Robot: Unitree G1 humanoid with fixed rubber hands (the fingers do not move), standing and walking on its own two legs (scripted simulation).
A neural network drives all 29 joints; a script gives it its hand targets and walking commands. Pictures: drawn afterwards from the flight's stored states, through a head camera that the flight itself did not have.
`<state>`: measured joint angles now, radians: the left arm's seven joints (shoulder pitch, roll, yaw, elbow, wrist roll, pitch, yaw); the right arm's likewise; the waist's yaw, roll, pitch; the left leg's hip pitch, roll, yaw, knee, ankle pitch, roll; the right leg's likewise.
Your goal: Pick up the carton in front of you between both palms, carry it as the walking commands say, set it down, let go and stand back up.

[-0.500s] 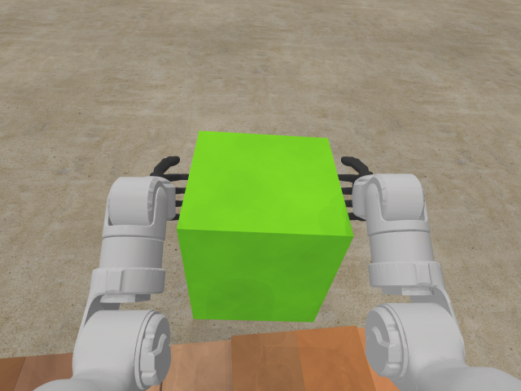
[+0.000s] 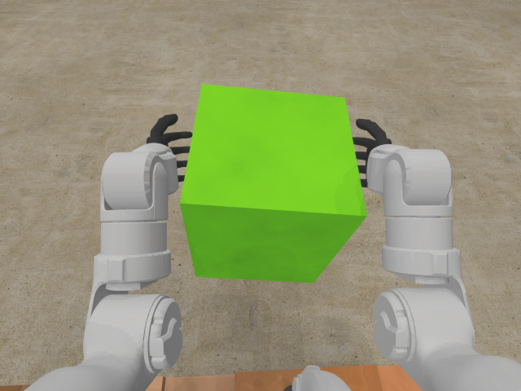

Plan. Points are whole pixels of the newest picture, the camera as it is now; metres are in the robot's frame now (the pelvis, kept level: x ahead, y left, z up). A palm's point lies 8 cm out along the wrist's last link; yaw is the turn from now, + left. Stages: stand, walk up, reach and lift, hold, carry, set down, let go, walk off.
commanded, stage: carry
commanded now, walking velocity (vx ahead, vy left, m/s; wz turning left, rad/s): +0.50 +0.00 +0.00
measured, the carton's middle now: (264, 194) +0.40 +0.00 +0.06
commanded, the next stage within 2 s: none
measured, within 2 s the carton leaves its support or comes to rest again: neither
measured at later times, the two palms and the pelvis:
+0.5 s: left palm (170, 53) +0.68 +0.18 +0.14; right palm (321, 58) +0.67 -0.11 +0.14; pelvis +0.30 +0.03 -0.02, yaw -1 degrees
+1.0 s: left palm (197, 23) +0.97 +0.17 +0.07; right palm (305, 23) +0.98 -0.12 +0.06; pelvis +0.60 +0.01 -0.03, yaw +1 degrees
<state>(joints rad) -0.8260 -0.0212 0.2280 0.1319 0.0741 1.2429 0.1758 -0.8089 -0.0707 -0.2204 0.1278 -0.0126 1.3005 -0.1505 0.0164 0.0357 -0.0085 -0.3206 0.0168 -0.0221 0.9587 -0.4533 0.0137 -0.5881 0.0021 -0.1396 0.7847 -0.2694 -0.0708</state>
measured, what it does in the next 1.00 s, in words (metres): goes down: left foot 0.05 m lower, then right foot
